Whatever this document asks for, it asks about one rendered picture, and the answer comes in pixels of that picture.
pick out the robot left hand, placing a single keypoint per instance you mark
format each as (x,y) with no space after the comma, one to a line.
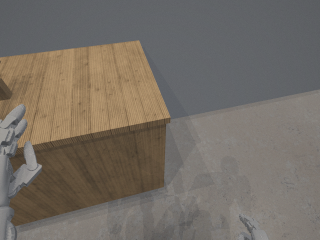
(11,130)

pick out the left robot forearm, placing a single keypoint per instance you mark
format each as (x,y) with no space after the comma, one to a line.
(8,230)

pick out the robot right hand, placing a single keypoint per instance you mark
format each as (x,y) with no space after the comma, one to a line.
(253,227)

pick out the counter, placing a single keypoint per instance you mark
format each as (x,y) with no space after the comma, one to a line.
(96,120)

